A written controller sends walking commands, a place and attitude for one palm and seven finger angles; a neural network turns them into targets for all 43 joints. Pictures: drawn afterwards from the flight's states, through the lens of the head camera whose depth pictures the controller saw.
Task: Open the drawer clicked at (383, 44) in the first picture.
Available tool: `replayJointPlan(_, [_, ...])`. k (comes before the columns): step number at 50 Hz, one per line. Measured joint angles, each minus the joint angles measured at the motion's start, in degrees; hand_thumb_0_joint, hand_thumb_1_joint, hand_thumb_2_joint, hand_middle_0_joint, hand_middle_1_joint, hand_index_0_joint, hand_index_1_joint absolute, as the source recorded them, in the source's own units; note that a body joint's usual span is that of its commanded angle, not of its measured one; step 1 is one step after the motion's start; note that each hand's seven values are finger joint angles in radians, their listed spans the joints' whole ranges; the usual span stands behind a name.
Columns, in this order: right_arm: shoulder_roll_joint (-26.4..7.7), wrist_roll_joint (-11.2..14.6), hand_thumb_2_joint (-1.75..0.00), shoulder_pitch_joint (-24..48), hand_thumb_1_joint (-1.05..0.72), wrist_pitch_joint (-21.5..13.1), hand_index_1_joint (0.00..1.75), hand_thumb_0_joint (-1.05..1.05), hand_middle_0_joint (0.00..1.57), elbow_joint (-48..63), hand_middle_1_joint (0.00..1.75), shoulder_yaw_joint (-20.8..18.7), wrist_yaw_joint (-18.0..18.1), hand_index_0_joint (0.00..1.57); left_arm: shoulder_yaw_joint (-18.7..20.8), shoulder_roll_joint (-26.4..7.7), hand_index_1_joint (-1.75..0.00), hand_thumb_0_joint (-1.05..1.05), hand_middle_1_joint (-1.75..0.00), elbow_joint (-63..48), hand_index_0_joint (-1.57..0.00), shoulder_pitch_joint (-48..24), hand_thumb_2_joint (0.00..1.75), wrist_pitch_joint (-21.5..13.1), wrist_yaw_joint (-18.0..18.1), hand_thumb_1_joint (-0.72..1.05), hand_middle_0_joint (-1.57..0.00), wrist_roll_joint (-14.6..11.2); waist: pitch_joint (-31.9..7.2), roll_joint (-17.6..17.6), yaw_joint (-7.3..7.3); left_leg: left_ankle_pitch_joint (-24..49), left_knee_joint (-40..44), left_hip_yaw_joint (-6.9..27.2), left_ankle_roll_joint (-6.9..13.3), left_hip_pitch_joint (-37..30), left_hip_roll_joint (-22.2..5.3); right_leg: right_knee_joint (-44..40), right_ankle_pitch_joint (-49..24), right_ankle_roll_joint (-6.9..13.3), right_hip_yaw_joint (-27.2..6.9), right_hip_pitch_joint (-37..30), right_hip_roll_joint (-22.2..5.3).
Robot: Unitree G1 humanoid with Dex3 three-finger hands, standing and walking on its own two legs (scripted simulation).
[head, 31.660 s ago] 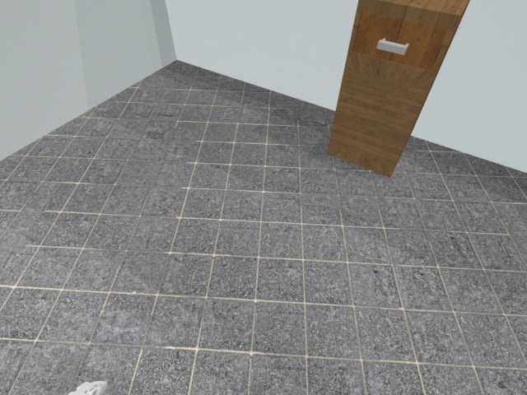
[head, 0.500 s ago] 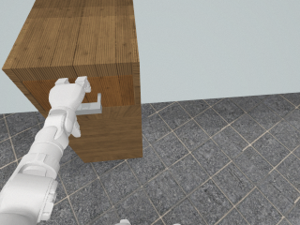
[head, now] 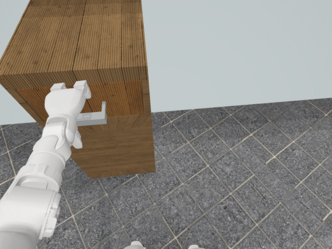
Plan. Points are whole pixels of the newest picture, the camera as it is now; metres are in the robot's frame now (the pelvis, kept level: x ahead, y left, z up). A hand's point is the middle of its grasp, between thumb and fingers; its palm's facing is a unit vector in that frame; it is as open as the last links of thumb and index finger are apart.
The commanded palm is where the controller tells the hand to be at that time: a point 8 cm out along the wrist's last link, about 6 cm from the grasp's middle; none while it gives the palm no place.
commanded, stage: lower the fingers behind the handle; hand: left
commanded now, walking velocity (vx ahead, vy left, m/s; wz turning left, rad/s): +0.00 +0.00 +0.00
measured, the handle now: (87, 112) +0.51 +0.23 -0.04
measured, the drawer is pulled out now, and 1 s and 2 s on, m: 0.00 0.00 0.00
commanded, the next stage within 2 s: lift the fingers back up to retry in 1.68 s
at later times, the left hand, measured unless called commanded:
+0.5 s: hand (79, 122) +0.45 +0.23 -0.01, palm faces -0.09 -0.05 -0.99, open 13.8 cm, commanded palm +0.44 +0.23 +0.05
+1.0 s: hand (80, 125) +0.45 +0.24 -0.03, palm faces -0.06 -0.03 -1.00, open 13.8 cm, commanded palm +0.44 +0.23 +0.01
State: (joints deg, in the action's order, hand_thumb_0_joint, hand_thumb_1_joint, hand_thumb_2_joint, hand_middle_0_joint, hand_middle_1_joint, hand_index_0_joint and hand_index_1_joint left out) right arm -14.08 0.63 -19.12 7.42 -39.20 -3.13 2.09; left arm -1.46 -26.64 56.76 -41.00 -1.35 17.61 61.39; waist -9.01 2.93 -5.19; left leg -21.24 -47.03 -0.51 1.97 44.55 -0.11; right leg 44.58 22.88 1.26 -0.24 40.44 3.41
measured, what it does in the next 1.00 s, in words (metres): stands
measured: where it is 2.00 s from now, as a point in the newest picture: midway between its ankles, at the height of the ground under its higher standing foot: outside the picture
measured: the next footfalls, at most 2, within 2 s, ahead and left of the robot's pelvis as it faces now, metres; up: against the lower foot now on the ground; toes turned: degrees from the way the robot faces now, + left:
none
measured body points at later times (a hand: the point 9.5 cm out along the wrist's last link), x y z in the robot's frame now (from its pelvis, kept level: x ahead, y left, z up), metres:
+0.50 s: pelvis +0.00 +0.00 -0.01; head +0.10 +0.01 +0.43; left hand +0.45 +0.23 +0.04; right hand +0.03 -0.27 -0.14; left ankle +0.00 +0.10 -0.70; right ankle -0.02 -0.11 -0.70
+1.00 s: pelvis -0.01 +0.01 -0.02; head +0.09 +0.02 +0.42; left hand +0.45 +0.23 +0.03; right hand +0.01 -0.26 -0.15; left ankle +0.00 +0.10 -0.70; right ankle -0.02 -0.11 -0.70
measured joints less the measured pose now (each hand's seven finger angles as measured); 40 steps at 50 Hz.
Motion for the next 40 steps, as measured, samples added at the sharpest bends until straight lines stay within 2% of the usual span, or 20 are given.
replayJointPlan(3, [0.06,0.01,-0.9,-0.49,-0.9,0.0,0.3,0.0,0.2,-0.15,0.3,-0.29,-0.06,0.21,-0.52,-0.06,-1.2,0.0,-1.2,-0.55,-0.32,0.52,0.3,0.33,-0.64,-0.49,-0.31,-0.58,0.06,0.25,0.29,-0.01,0.21,0.09,-0.03,-0.26,0.01,-0.31,-0.01,0.02,0.07,-0.34,0.01])
replayJointPlan(9, [0.12,0.05,-0.9,-0.95,-0.9,0.17,0.3,0.0,0.2,-0.95,0.3,-0.25,0.02,0.21,-1.1,0.65,-1.2,-0.01,-1.2,-0.81,-0.32,1.0,0.3,-1.27,-1.1,-0.49,-0.31,-0.71,0.02,0.1,0.47,-0.1,0.4,0.37,-0.05,-0.6,0.15,-0.57,0.16,0.06,0.34,-0.81,-0.11])
replayJointPlan(14, [0.0,-0.23,-0.9,-0.68,-0.9,0.19,0.3,0.0,0.2,-0.91,0.3,-0.3,-0.17,0.21,-0.21,0.65,-1.2,0.0,-1.2,-0.31,-0.32,1.31,0.3,-2.04,0.21,-0.49,-0.31,0.03,-0.35,-0.1,0.15,-0.56,-0.61,0.24,-0.05,0.74,0.04,0.45,0.56,0.06,0.24,0.58,-0.01])
replayJointPlan(21, [-0.06,-0.63,-0.9,-0.41,-0.9,0.05,0.3,0.0,0.2,-1.05,0.3,-0.76,-0.52,0.21,0.23,0.83,-1.2,0.0,-1.2,-0.16,-0.32,1.68,0.3,-1.39,1.88,-0.49,-0.31,0.48,-0.73,-0.11,0.13,-1.27,-2.37,0.12,0.06,2.87,-0.06,2.1,1.18,-0.07,0.17,2.7,0.09])
replayJointPlan(29, [0.22,-0.91,-0.9,-0.2,-0.9,-0.09,0.3,0.0,0.2,-1.32,0.3,-0.52,-0.62,0.21,0.84,0.75,-1.2,0.0,-1.2,0.39,-0.32,1.78,0.3,-1.4,2.45,-0.49,-0.32,0.84,-1.04,-0.25,-0.15,-1.9,-4.02,0.1,0.23,4.62,-0.13,3.51,1.68,-0.22,0.19,4.34,0.17])
replayJointPlan(40, [0.57,-1.37,-0.9,-0.32,-0.9,-0.26,0.3,0.0,0.2,-1.79,0.3,-0.67,-1.26,0.21,-0.07,1.74,-1.2,-0.01,-1.2,0.51,-0.32,1.6,0.3,-0.65,4.56,-0.49,-0.31,1.33,-1.6,0.07,0.18,-2.65,-6.57,0.25,0.48,7.07,-0.04,5.79,2.42,-0.49,0.45,6.57,0.09])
